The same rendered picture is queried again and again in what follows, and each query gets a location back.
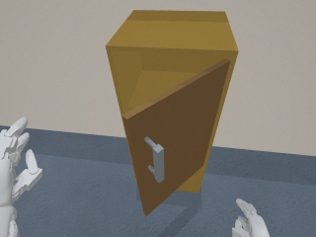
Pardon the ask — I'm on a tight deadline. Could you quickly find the robot right hand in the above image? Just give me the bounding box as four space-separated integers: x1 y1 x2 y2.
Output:
232 198 270 237

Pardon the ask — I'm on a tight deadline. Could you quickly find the robot left hand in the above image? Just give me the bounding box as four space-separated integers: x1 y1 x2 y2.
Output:
0 117 42 206

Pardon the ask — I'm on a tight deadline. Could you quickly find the handle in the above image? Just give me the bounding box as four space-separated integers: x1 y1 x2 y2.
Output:
144 136 165 184

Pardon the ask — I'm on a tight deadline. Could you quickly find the cupboard door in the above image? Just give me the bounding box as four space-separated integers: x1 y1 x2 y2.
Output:
122 58 230 216

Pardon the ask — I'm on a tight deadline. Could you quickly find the robot left forearm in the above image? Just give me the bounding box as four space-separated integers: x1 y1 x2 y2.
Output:
0 205 20 237

